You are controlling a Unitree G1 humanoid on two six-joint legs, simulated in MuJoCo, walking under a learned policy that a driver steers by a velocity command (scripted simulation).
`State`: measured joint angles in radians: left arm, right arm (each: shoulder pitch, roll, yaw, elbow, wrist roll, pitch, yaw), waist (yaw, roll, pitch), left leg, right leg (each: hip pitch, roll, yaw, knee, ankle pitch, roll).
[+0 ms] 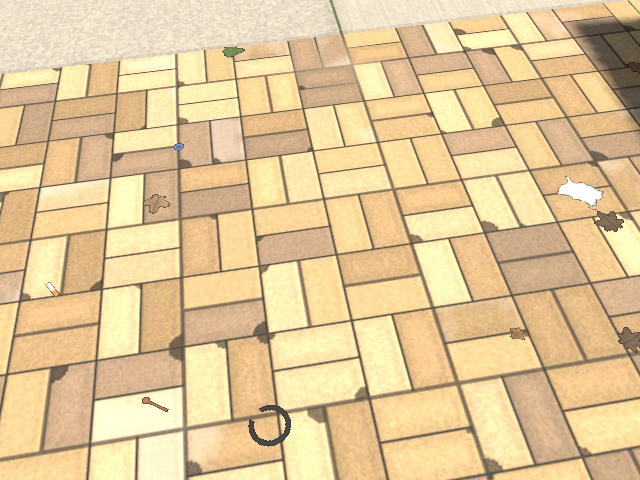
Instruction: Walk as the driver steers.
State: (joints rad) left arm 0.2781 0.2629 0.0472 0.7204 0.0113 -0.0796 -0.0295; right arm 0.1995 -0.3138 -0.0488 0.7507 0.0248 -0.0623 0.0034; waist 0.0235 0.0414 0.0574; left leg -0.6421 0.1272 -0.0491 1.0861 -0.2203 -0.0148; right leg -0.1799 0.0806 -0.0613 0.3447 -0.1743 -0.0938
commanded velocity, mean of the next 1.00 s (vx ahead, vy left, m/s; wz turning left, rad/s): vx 0.38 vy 0.00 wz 0.32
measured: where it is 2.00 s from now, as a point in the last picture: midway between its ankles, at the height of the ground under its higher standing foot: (299, 442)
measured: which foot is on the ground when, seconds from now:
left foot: up 0.00-0.30, down 0.32-0.76, up 0.78-1.00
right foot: down 0.00-0.34, up 0.36-0.74, down 0.76-1.00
